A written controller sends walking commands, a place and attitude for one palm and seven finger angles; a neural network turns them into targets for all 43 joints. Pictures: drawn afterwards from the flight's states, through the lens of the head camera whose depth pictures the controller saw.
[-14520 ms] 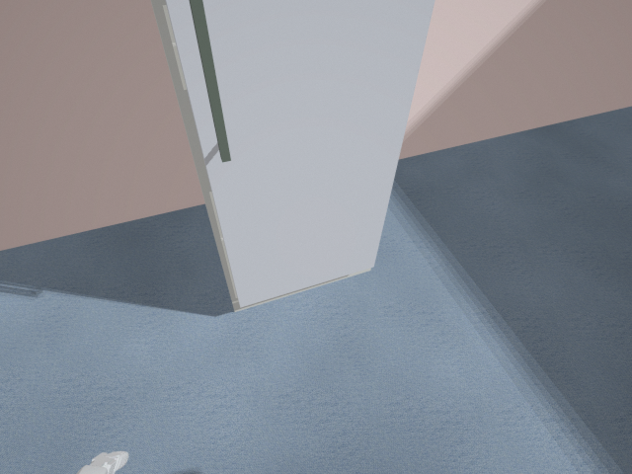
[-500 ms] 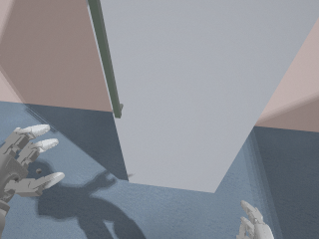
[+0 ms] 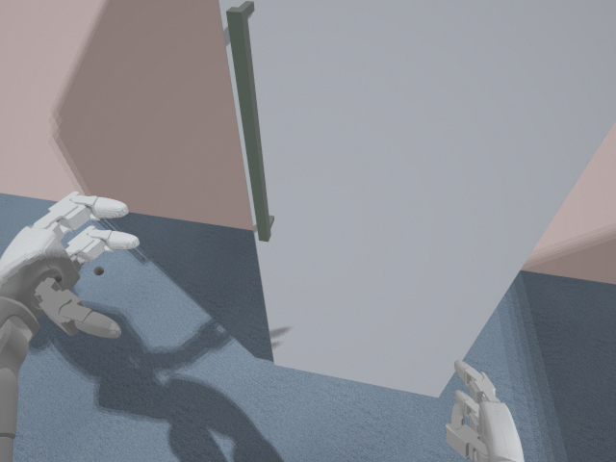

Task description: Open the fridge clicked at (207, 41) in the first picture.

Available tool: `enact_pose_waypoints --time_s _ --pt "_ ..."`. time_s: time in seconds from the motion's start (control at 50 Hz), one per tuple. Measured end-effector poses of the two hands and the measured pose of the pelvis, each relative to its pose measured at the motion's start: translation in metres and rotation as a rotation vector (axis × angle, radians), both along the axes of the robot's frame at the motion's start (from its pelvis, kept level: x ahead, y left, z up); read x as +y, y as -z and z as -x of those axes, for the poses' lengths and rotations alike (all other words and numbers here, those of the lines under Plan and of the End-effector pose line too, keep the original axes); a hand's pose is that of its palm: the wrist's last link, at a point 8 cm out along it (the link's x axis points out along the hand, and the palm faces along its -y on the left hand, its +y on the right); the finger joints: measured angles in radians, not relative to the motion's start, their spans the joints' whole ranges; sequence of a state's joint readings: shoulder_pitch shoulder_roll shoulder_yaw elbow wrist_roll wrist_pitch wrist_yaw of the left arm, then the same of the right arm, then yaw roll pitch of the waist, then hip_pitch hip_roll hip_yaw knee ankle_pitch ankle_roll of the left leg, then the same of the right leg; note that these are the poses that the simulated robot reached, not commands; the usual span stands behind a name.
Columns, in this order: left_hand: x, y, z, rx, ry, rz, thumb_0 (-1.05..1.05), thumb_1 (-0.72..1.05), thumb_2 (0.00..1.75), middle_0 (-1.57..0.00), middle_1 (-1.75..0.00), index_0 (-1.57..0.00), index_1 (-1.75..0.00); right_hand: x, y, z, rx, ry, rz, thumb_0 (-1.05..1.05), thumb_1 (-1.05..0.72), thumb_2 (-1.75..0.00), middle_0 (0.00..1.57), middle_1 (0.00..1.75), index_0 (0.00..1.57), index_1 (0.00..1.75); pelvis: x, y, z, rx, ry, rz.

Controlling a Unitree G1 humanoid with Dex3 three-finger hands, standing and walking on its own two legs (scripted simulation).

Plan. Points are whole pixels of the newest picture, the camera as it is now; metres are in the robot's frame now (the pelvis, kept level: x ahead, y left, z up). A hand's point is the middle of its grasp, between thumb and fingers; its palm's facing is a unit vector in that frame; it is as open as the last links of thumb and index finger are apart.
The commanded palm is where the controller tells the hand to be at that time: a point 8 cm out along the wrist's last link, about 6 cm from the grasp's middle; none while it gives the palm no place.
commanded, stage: raise the hand to about handle height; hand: left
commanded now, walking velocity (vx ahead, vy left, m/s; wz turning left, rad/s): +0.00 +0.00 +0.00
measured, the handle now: (257, 144) +0.52 +0.14 +0.17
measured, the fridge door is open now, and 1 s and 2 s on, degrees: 0 0 0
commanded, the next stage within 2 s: move the hooked fingers beside the handle in 0.74 s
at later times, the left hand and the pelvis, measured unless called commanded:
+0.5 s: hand (99, 226) +0.28 +0.26 +0.20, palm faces +0.00 -1.00 -0.09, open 14.0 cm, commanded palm +0.25 +0.30 +0.23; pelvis +0.00 -0.02 +0.00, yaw -1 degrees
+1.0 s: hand (113, 216) +0.29 +0.25 +0.21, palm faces +0.00 -1.00 -0.08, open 14.0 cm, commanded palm +0.27 +0.29 +0.22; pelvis +0.00 -0.02 +0.00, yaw +0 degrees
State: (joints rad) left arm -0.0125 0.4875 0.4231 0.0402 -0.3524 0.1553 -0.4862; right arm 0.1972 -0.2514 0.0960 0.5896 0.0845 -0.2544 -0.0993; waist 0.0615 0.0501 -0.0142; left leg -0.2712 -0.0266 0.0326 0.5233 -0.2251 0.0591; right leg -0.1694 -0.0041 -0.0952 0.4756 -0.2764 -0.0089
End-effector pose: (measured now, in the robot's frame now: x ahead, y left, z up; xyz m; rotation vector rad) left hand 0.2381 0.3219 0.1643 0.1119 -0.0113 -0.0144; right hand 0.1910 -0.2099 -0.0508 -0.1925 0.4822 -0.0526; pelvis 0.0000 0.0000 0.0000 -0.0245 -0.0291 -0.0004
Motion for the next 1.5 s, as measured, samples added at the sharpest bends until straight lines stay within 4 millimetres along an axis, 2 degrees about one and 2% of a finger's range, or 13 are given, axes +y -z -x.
enact_pose_waypoints --time_s 0.08,0.14,0.22,0.3,0.4,0.56,0.74,0.92,1.0,1.22,1.38,1.5 --pt "-0.002 -0.024 0.0 -0.091 0.004 -0.021 -0.01 -0.48 0.31 -0.3 -1.18 -0.3 -1.18 0.001 0.001 0.002 0.02 -0.007 0.0 0.01 -0.9 -0.89 0.2 0.3 0.2 0.3 -0.003 -0.002 0.0 -0.013 0.0 -0.001" --pt "0.004 -0.043 -0.002 -0.143 -0.017 -0.022 -0.01 -0.49 0.31 -0.31 -1.19 -0.3 -1.19 0.0 0.002 0.004 0.033 -0.008 -0.004 0.01 -0.9 -0.89 0.2 0.3 0.2 0.3 -0.005 -0.003 0.0 -0.022 -0.002 -0.002" --pt "0.012 -0.054 -0.01 -0.098 -0.047 -0.011 -0.01 -0.5 0.31 -0.31 -1.19 -0.3 -1.2 -0.005 0.006 0.007 0.053 -0.004 -0.014 0.01 -0.9 -0.89 0.2 0.3 0.2 0.3 -0.007 -0.004 0.001 -0.025 -0.007 -0.005" --pt "0.008 -0.055 -0.019 -0.027 -0.032 -0.017 -0.01 -0.5 0.3 -0.31 -1.19 -0.3 -1.2 -0.012 0.01 0.008 0.067 0.006 -0.019 0.01 -0.91 -0.89 0.2 0.3 0.2 0.3 -0.009 -0.004 0.002 -0.021 -0.008 -0.007" --pt "-0.006 -0.052 -0.022 -0.043 0.024 -0.003 -0.01 -0.5 0.3 -0.3 -1.2 -0.3 -1.2 -0.021 0.008 0.009 0.065 0.025 -0.023 0.01 -0.91 -0.89 0.2 0.3 0.2 0.3 -0.013 -0.004 0.0 -0.015 0.004 -0.01" --pt "-0.009 -0.043 -0.023 -0.045 -0.03 0.017 -0.02 -0.5 0.3 -0.31 -1.2 -0.3 -1.2 -0.033 0.003 0.004 0.053 0.036 -0.005 0.01 -0.91 -0.89 0.2 0.3 0.2 0.3 -0.019 -0.004 -0.004 -0.022 0.007 -0.011" --pt "-0.016 -0.057 -0.024 -0.081 -0.011 -0.004 -0.02 -0.5 0.3 -0.31 -1.2 -0.3 -1.2 -0.032 0.002 -0.006 0.037 0.032 -0.021 0.01 -0.91 -0.89 0.2 0.3 0.2 0.3 -0.022 -0.004 -0.008 -0.024 0.007 -0.014" --pt "-0.016 -0.049 -0.026 -0.04 -0.019 0.01 -0.02 -0.5 0.3 -0.31 -1.2 -0.3 -1.2 -0.031 0.005 -0.006 0.05 0.027 -0.029 0.01 -0.91 -0.89 0.2 0.3 0.2 0.3 -0.023 -0.003 -0.007 -0.022 0.001 -0.015" --pt "-0.019 -0.048 -0.034 -0.055 -0.011 0.028 -0.02 -0.5 0.3 -0.31 -1.2 -0.3 -1.2 -0.032 0.007 -0.002 0.065 0.029 -0.017 0.01 -0.91 -0.89 0.2 0.3 0.2 0.3 -0.024 -0.003 -0.005 -0.022 -0.004 -0.014" --pt "-0.03 -0.052 -0.072 -0.049 0.016 0.034 -0.02 -0.5 0.3 -0.31 -1.2 -0.3 -1.2 -0.039 0.013 0.016 0.107 0.081 -0.015 0.01 -0.91 -0.89 0.2 0.3 0.2 0.3 -0.022 -0.004 -0.004 -0.007 0.011 -0.016" --pt "-0.028 -0.049 -0.077 -0.045 0.003 0.046 -0.02 -0.5 0.3 -0.31 -1.2 -0.3 -1.2 -0.045 0.014 0.025 0.129 0.11 -0.012 0.01 -0.91 -0.89 0.2 0.3 0.2 0.3 -0.019 -0.005 -0.009 -0.004 0.022 -0.018" --pt "-0.036 -0.044 -0.083 -0.033 0.01 0.054 -0.02 -0.5 0.3 -0.31 -1.2 -0.3 -1.2 -0.044 0.016 0.023 0.145 0.105 0.006 0.01 -0.91 -0.89 0.2 0.3 0.2 0.3 -0.018 -0.004 -0.007 -0.005 0.011 -0.016"
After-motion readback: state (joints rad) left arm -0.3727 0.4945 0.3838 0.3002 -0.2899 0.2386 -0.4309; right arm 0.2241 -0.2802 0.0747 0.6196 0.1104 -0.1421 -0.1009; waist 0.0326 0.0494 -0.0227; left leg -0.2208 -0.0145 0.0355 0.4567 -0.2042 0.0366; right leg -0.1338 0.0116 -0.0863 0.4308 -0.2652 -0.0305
